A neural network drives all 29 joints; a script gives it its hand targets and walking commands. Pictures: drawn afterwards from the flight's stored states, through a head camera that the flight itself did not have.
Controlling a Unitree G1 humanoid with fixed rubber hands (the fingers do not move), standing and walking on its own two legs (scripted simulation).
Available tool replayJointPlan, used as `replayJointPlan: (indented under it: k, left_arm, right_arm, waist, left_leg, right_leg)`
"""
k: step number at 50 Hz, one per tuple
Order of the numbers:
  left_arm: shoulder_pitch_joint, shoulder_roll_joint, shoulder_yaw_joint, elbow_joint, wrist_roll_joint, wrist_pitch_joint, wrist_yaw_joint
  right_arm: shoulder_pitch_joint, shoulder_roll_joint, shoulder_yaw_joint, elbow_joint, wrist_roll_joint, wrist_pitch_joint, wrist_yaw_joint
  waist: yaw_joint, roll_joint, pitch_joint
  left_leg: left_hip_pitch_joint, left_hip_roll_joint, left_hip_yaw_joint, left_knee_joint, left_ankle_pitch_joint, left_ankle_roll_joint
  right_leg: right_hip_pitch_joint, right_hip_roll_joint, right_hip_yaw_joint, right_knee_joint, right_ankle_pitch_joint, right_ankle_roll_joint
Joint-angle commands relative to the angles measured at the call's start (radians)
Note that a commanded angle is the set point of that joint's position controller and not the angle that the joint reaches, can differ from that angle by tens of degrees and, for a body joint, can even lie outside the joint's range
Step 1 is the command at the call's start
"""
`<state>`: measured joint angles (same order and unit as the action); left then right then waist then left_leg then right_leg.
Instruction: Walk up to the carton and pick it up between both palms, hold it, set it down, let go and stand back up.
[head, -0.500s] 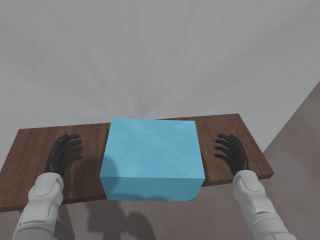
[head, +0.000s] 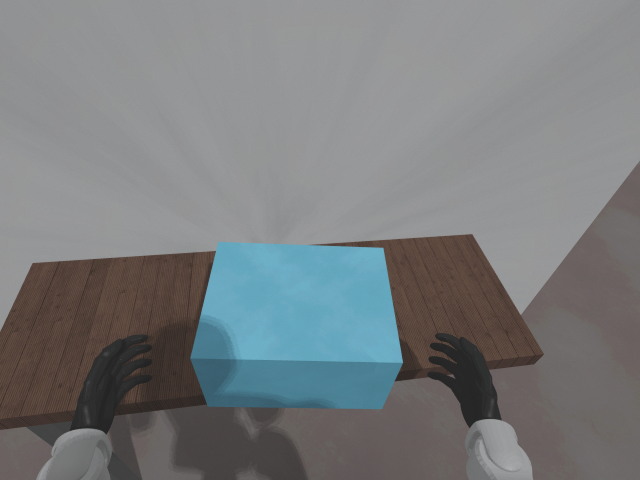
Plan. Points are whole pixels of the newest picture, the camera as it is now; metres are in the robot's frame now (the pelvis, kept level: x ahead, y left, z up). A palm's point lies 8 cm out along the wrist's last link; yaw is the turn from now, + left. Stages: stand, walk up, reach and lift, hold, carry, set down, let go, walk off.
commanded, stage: set down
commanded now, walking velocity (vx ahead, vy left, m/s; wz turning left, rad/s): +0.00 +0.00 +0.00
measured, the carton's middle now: (298, 324) +0.36 +0.05 -0.04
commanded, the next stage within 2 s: let go in 1.44 s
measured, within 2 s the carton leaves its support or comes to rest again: neither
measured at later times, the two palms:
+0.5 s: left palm (120, 451) +0.17 +0.25 -0.04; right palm (490, 446) +0.20 -0.20 -0.04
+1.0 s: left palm (140, 470) +0.16 +0.23 -0.07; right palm (502, 471) +0.18 -0.22 -0.07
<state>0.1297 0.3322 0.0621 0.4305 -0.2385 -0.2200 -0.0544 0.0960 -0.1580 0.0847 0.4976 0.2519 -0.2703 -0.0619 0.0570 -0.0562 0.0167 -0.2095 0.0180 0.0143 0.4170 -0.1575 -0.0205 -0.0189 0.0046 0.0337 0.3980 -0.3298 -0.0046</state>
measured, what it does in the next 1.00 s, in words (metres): stands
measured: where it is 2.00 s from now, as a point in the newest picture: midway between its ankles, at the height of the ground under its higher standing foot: outside the picture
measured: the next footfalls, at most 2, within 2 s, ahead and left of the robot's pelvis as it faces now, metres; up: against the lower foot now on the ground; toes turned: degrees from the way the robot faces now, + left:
none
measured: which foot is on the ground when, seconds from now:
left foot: down 0.00-1.00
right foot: down 0.00-1.00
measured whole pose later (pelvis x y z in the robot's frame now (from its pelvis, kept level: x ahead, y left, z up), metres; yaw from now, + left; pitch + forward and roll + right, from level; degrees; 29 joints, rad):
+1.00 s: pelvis +0.01 -0.01 +0.00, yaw -1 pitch -5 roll +1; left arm 0.24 0.22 0.05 0.50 -0.03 0.03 -0.04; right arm 0.17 -0.18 0.04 0.69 0.05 -0.22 -0.02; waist 0.03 -0.05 0.08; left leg -0.12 0.02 0.03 0.37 -0.16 -0.03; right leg 0.05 0.00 0.05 0.38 -0.34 -0.01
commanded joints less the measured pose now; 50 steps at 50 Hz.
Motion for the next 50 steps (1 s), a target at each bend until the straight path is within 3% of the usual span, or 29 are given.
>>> replayJointPlan:
  k: [1, 11, 30, 39, 50]
  left_arm:
    - [-0.125, 0.137, 0.042, -0.141, -0.007, -0.073, 0.004]
    - [-0.053, 0.111, 0.040, -0.093, 0.032, -0.084, 0.002]
    - [0.005, 0.034, 0.016, -0.066, 0.144, 0.096, 0.025]
    - [0.056, 0.014, 0.028, -0.067, 0.190, 0.174, 0.012]
    - [0.038, -0.002, 0.025, -0.067, 0.222, 0.237, 0.022]
  right_arm:
    - [-0.126, -0.102, -0.041, -0.154, -0.013, -0.073, 0.006]
    - [-0.060, -0.095, -0.032, -0.071, -0.031, -0.120, 0.016]
    - [-0.028, -0.100, -0.062, 0.034, -0.129, -0.030, 0.039]
    - [0.000, -0.120, -0.066, 0.049, -0.172, -0.009, 0.033]
    - [-0.005, -0.119, -0.086, 0.065, -0.209, 0.027, 0.039]
  waist:
    - [-0.006, 0.100, -0.113]
    - [-0.006, 0.084, -0.051]
    - [-0.015, 0.088, 0.017]
    - [-0.027, 0.040, -0.014]
    - [-0.036, 0.043, -0.018]
  left_leg:
    - [0.350, -0.022, 0.006, 0.036, 0.303, -0.031]
    - [0.344, -0.024, 0.011, 0.037, 0.275, -0.029]
    - [0.422, -0.030, 0.032, -0.001, 0.232, -0.011]
    - [0.442, -0.034, 0.043, -0.005, 0.306, -0.007]
    - [0.455, -0.033, 0.049, -0.010, 0.275, -0.009]
  right_leg:
    - [-0.368, -0.007, -0.012, -0.140, 0.148, -0.014]
    - [-0.357, -0.009, -0.015, -0.128, 0.162, -0.008]
    - [-0.395, -0.012, -0.033, -0.166, 0.141, -0.004]
    - [-0.343, -0.007, -0.040, -0.161, 0.319, 0.018]
    - [-0.368, -0.008, -0.050, -0.165, 0.316, 0.032]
